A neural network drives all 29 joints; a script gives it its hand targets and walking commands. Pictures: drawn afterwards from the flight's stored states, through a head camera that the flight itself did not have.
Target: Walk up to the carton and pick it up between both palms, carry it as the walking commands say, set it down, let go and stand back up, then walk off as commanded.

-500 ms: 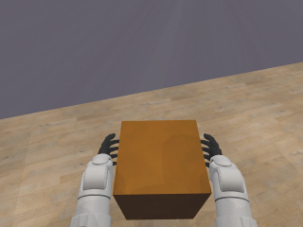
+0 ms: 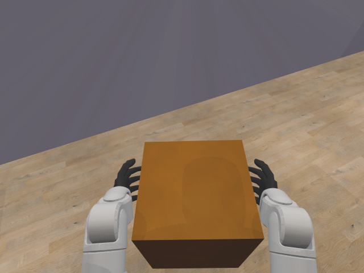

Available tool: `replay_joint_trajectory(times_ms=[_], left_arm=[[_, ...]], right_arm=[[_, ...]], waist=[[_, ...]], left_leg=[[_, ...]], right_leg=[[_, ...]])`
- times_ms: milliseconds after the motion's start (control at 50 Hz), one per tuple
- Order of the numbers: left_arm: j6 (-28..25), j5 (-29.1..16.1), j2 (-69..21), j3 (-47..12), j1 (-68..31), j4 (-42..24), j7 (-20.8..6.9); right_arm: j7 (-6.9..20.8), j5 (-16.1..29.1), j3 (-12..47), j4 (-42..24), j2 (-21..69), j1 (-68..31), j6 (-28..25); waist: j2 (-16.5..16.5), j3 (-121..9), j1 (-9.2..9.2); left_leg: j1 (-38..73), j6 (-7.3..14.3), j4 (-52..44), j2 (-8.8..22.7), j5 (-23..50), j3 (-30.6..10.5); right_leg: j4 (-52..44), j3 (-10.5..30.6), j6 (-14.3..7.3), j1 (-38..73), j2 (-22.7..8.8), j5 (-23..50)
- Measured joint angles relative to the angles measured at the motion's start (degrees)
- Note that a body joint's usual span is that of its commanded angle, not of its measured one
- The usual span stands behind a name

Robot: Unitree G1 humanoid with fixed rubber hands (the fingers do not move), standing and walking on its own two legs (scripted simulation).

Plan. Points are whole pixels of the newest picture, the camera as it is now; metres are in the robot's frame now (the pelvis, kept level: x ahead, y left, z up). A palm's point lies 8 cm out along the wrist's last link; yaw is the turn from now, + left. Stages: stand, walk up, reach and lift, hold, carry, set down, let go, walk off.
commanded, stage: carry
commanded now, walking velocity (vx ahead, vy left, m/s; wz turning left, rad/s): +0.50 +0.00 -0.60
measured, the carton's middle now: (194, 208) +0.27 +0.00 +0.01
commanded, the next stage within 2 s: none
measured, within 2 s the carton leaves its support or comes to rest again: neither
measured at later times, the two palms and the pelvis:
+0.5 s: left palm (186, 110) +0.56 +0.02 +0.08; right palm (291, 133) +0.45 -0.25 +0.09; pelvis +0.26 -0.02 +0.00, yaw -21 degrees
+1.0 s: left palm (241, 66) +0.87 -0.19 +0.07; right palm (321, 86) +0.70 -0.44 +0.07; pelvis +0.57 -0.17 -0.01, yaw -35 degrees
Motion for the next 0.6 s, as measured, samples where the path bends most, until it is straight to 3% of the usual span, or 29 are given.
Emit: replay_joint_trajectory(times_ms=[100,180,220,260,300,340,400,500,560,600], left_arm=[[5.19,-0.58,0.05,-0.14,0.67,-7.31,0.27],[8.25,-0.64,0.01,-0.11,0.30,-9.83,0.38],[9.49,-0.64,-0.01,0.47,-0.20,-10.93,0.46],[10.09,-0.91,0.55,1.61,-0.67,-10.73,0.47],[10.87,-1.15,0.50,2.22,-0.52,-9.47,0.49],[11.18,-1.10,-0.16,2.28,-0.42,-9.01,0.56],[10.65,-0.98,-0.05,1.14,-0.61,-9.79,0.61],[9.70,-0.37,-0.08,0.11,-0.76,-12.18,0.51],[9.66,-0.22,-0.06,-0.50,-0.50,-13.25,0.47],[9.80,-0.19,-0.08,-0.80,-0.79,-13.40,0.49]], right_arm=[[-1.22,1.19,1.21,-6.20,0.02,-0.08,4.89],[-1.54,1.40,1.30,-8.56,0.06,-0.47,7.79],[-1.60,1.34,1.47,-8.83,0.17,-1.41,8.71],[-1.58,0.95,2.25,-6.93,0.35,-2.45,8.40],[-1.64,0.54,2.74,-5.47,0.30,-2.02,8.74],[-1.71,0.57,2.53,-6.01,0.19,-1.10,9.29],[-1.77,1.05,1.98,-7.87,0.13,-0.54,9.01],[-1.60,1.64,1.56,-10.33,0.13,-0.54,7.95],[-1.48,1.82,1.38,-11.65,0.10,-0.37,8.17],[-1.41,1.83,1.13,-12.36,0.09,-0.19,8.41]], waist=[[-0.56,0.69,-0.14],[-0.94,0.88,0.12],[-0.92,0.92,0.32],[-1.45,0.65,0.01],[-1.58,1.08,-0.20],[-1.31,1.84,-0.66],[-0.53,3.23,-1.90],[0.74,5.20,-3.43],[1.62,5.98,-3.75],[1.58,6.38,-3.56]], left_leg=[[-3.60,-0.16,-7.29,-0.04,5.16,0.89],[-2.13,0.15,-15.75,-0.95,8.86,2.78],[1.63,1.24,-21.48,-1.36,9.98,4.06],[1.67,3.51,-19.25,-0.59,14.93,6.01],[3.69,4.46,-18.04,0.48,11.26,7.96],[7.38,4.09,-20.49,1.44,9.19,9.34],[13.22,2.71,-25.40,2.95,8.77,11.21],[22.18,0.12,-28.53,5.62,4.71,14.66],[26.87,-2.35,-26.23,7.78,-0.28,16.18],[27.93,-3.74,-19.03,9.87,-4.62,15.97]], right_leg=[[-4.87,3.50,0.30,3.87,0.14,0.05],[-3.15,6.14,0.96,6.26,0.27,-4.08],[3.11,7.83,1.40,5.54,0.77,-8.97],[18.51,4.95,1.31,-0.80,0.20,-13.21],[31.49,1.37,0.91,-7.41,-0.56,-12.29],[36.08,-1.58,1.02,-12.27,-1.52,-9.99],[32.22,-4.63,1.49,-17.19,-2.59,-5.76],[18.04,-9.04,0.77,-19.81,-2.91,1.21],[12.13,-12.32,-0.34,-17.94,-1.52,3.80],[8.14,-14.15,-1.90,-14.10,0.19,4.80]])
